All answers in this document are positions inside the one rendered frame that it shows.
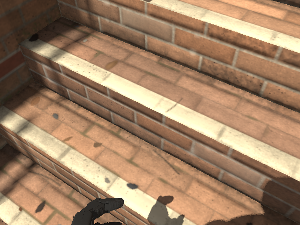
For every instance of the left robot hand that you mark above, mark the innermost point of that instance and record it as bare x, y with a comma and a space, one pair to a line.
96, 209

